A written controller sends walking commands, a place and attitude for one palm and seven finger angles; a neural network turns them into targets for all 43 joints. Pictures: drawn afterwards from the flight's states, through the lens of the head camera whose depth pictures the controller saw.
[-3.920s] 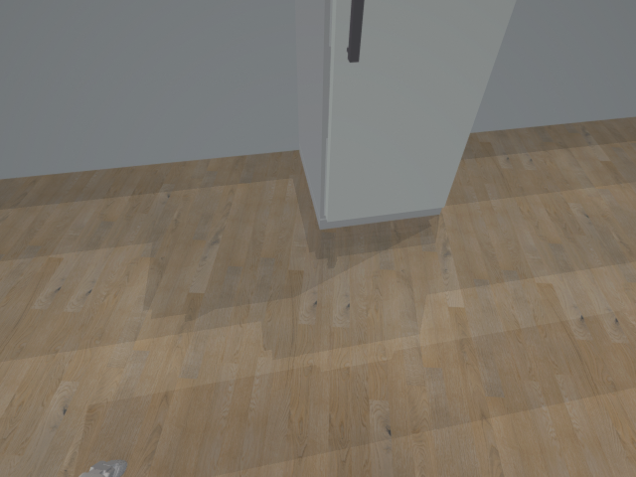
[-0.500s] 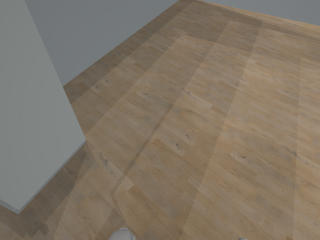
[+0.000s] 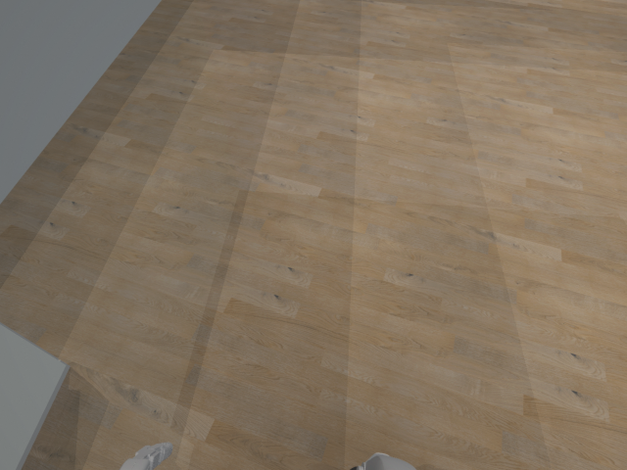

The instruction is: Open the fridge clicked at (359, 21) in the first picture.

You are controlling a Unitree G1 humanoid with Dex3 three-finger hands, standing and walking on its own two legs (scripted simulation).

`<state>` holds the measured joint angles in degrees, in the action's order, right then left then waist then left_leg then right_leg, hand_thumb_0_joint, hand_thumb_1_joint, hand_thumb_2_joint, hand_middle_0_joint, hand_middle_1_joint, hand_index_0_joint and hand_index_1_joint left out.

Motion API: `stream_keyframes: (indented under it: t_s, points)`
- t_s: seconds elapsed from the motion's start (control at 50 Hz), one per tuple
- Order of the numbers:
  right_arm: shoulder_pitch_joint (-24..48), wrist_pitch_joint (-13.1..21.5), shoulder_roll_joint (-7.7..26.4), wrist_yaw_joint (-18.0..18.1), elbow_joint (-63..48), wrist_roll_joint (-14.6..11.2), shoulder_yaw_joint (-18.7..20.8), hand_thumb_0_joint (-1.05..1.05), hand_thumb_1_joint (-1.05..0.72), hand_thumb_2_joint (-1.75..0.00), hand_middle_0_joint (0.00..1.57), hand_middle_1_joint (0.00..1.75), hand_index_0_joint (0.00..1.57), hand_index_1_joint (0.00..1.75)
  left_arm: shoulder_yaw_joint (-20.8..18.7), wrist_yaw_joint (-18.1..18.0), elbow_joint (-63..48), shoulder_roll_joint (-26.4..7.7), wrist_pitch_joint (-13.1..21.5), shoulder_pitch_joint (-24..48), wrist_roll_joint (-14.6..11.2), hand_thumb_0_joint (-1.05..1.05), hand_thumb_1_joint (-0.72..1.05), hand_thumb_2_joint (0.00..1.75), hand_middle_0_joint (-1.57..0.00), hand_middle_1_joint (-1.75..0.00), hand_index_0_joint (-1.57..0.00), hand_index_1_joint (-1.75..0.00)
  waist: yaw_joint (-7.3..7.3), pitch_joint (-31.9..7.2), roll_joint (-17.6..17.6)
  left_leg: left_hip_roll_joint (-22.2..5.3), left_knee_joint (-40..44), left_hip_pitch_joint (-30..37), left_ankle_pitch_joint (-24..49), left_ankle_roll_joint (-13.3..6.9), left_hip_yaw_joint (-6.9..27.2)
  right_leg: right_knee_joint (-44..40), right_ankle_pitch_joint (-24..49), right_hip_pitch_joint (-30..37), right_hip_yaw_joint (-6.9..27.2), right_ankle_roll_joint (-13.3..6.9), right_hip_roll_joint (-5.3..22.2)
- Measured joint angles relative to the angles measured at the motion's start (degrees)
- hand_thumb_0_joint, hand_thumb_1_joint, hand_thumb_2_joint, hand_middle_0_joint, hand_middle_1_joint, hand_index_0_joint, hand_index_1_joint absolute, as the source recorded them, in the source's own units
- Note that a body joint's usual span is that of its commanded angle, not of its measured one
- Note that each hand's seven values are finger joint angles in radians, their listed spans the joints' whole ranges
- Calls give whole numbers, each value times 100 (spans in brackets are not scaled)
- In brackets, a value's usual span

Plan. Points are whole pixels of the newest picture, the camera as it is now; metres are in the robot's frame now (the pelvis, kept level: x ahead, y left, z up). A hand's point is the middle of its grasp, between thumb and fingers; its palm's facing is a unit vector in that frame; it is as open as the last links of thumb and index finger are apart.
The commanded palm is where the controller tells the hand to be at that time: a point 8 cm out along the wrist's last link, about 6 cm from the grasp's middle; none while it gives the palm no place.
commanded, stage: turn to face it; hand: left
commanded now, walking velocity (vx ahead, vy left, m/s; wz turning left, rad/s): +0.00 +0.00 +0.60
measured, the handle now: out of the picture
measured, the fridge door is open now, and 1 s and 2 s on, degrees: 0 0 0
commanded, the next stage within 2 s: none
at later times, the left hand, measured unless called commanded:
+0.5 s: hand out of the picture +0.11 +0.21 -0.16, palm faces +0.17 -0.97 -0.16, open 7.4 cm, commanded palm none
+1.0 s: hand out of the picture +0.02 +0.16 -0.13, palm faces +0.45 -0.85 -0.29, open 7.4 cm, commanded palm none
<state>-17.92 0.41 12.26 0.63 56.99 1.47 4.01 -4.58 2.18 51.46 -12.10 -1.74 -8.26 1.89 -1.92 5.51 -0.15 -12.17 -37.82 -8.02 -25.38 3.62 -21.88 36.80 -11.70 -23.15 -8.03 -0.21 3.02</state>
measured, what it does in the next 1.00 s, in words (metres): steps on the spot, turning left: left foot, then right foot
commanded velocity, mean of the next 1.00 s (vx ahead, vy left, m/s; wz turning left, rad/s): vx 0.00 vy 0.00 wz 0.60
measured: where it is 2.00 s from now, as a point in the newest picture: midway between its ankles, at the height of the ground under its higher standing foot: outside the picture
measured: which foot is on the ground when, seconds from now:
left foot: down 0.00-0.00, up 0.02-0.32, down 0.34-0.84, up 0.86-1.00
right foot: down 0.00-0.36, up 0.38-0.82, down 0.84-1.00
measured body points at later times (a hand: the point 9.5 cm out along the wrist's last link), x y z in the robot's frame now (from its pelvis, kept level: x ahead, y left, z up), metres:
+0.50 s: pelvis +0.04 +0.02 +0.01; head +0.07 +0.05 +0.46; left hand +0.10 +0.26 -0.15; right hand +0.09 -0.20 -0.13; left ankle +0.06 +0.11 -0.72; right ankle +0.03 -0.12 -0.65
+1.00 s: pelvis +0.03 -0.06 +0.02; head +0.06 -0.07 +0.47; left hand +0.00 +0.21 -0.10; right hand +0.23 -0.27 -0.13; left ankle -0.01 +0.08 -0.64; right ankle +0.08 -0.15 -0.72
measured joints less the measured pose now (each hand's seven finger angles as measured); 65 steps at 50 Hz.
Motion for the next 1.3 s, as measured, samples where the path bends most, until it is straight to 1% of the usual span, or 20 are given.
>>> stream_keyframes:
  t_s: [0.04, 0.08, 0.12, 0.22, 0.34, 0.36, 0.42, 0.48, 0.54, 0.74, 0.82, 0.84, 0.9, 0.96, 1.0, 1.08, 1.18, 1.24, 1.26, 1.3]
  points:
    - [15, -117, 82, 6, 25, -42, 1, 0, -91, -90, 20, 30, 20, 30, 41, -73, -42, 5, 164, 148, -31, 0, 91, 90, -20, -29, -20, -30, 2, 89, -129, -10, -1421, -604, -480, 52, 635, 272, -265, -92, 12, -292, -116]
    - [121, -223, 111, 66, 67, -65, -24, 1, -91, -90, 20, 30, 20, 30, 100, -157, -53, 26, 210, 232, -68, 0, 91, 90, -20, -29, -20, -30, -26, 148, -196, 257, -2601, -1187, -662, 41, 1327, 336, -456, -36, 38, -346, -179]
    - [203, -260, 92, 84, 91, -48, -60, 1, -91, -90, 19, 30, 20, 30, 148, -250, -1, 70, 180, 258, -72, 0, 91, 90, -20, -29, -20, -30, -57, 97, -236, 419, -3100, -1576, -352, 17, 1669, 86, -396, 152, 44, -281, -237]
    - [199, -230, -125, 47, 97, -59, -199, 1, -91, -90, 19, 30, 20, 30, 319, -316, 220, 211, 156, 286, -46, 0, 90, 90, -20, -30, -20, -30, -163, -185, -201, 586, -1935, -1666, 41, -20, 1828, -502, -247, 602, -96, -265, -233]
    - [110, -262, -410, -51, 103, -49, -269, 1, -91, -90, 20, 30, 20, 30, 351, -312, 223, 373, 82, 284, -75, 0, 90, 90, -20, -30, -21, -30, -92, -291, -4, 693, -246, -1139, 644, -64, 1519, -299, -518, 789, -484, -81, 0]
    - [93, -250, -428, -66, 98, -37, -255, 1, -91, -90, 20, 30, 20, 30, 328, -306, 210, 374, 51, 252, -92, 0, 90, 90, -20, -30, -21, -30, -85, -309, 49, 756, -120, -1109, 675, -271, 1501, -119, -631, 727, -541, -28, 90]
    - [120, -203, -461, -72, 33, 21, -229, 1, -92, -90, 20, 30, 20, 30, 220, -313, 214, 304, -86, 104, -102, 0, 90, 90, -20, -30, -21, -30, -42, -308, 184, 931, -119, -1201, 636, -652, 1522, 1028, -1512, 243, -138, 178, 110]
    - [149, -118, -453, -26, -41, 16, -214, 1, -92, -90, 20, 30, 20, 30, 109, -296, 304, 183, -132, -4, -81, 0, 90, 90, -20, -30, -21, -30, -29, -254, 206, 1064, 345, -1101, 921, -692, 1611, 2251, -1407, -244, 300, 288, 36]
    - [182, -80, -393, 1, -91, -6, -194, 1, -91, -90, 20, 30, 20, 30, 35, -294, 355, 54, -139, -105, -94, 0, 90, 90, -20, -30, -20, -30, 10, -226, 175, 1159, 809, -984, 1210, -711, 1739, 2500, -1215, -395, 509, 398, 50]
    - [412, -209, 0, -57, -225, 0, -16, 1, -90, -90, 20, 30, 20, 30, -17, -328, 214, -171, -171, -29, -140, 0, 91, 90, -20, -29, -20, -30, -21, -206, -63, 1330, 1068, -1074, 1579, -541, 2430, 1180, -1352, 65, 771, 482, -43]
    - [512, -328, 192, -105, -312, -6, 74, 1, -90, -90, 20, 30, 20, 30, 63, -314, 6, -116, -66, -16, -157, 0, 91, 90, -20, -29, -20, -30, -17, -268, -184, 1438, 811, -1306, 1584, -363, 2753, -118, -910, 640, 689, 383, -164]
    - [512, -357, 227, -118, -358, -27, 102, 1, -90, -90, 20, 30, 20, 30, 86, -312, -68, -121, -8, -64, -133, 0, 91, 90, -20, -29, -20, -30, 13, -319, -156, 1497, 578, -1453, 1407, -323, 2771, -581, -720, 803, 682, 273, -122]
    - [603, -464, 389, -133, -388, -4, 194, 1, -90, -90, 20, 30, 20, 30, 181, -329, -119, 31, 20, -159, -83, 0, 90, 90, -20, -30, -20, -30, 54, -310, -304, 1505, -1030, -2009, 213, -202, 2665, -425, -581, 812, 419, 30, -73]
    - [689, -499, 461, -199, -434, 16, 206, 1, -91, -90, 20, 30, 20, 30, 239, -334, -107, 105, 14, -329, -65, 0, 90, 90, -20, -30, -20, -30, 67, -303, -247, 1363, -2385, -2328, 287, -90, 2343, -608, -528, 1005, 239, -16, 73]
    - [728, -490, 467, -228, -473, 3, 193, 1, -91, -90, 19, 30, 20, 30, 272, -329, -81, 122, 21, -392, -53, 0, 90, 90, -20, -30, -21, -30, 55, -265, -180, 1228, -2683, -2331, 380, -1, 2198, -699, -492, 1101, 95, -22, 177]
    - [836, -536, 436, -258, -468, -14, 147, 1, -91, -90, 19, 30, 20, 30, 324, -303, -67, 129, 52, -483, -31, 0, 90, 90, -20, -30, -21, -30, 120, -173, -55, 1029, -2268, -2014, 262, 101, 2035, -731, -494, 1160, -198, -8, 365]
    - [1059, -523, 346, -268, -466, -57, 34, 1, -91, -90, 19, 30, 20, 30, 298, -270, -22, 24, 50, -580, -4, 0, 90, 90, -20, -30, -21, -30, 292, -45, 107, 969, -1011, -1382, -4, 56, 1806, -519, -590, 1030, -515, 86, 600]
    - [1125, -404, 296, -272, -565, -70, -39, 1, -91, -90, 19, 30, 20, 30, 222, -260, 37, -110, 6, -671, -34, 0, 90, 90, -20, -30, -21, -30, 338, -48, 189, 1005, 240, -818, 589, -45, 1639, -123, -785, 853, -709, 218, 770]
    - [1138, -337, 284, -273, -605, -60, -48, 1, -91, -90, 19, 30, 20, 30, 184, -249, 50, -167, -30, -701, -61, 0, 90, 90, -20, -30, -21, -30, 333, -64, 214, 1031, 456, -765, 951, -201, 1667, 198, -897, 692, -678, 284, 833]
    - [1193, -239, 188, -257, -631, -64, -85, 1, -91, -90, 19, 30, 20, 30, 115, -271, 119, -310, -164, -659, -71, 0, 90, 90, -20, -30, -21, -30, 380, 5, 336, 1112, 228, -871, 785, -412, 1706, 1196, -1682, 263, -189, 416, 777]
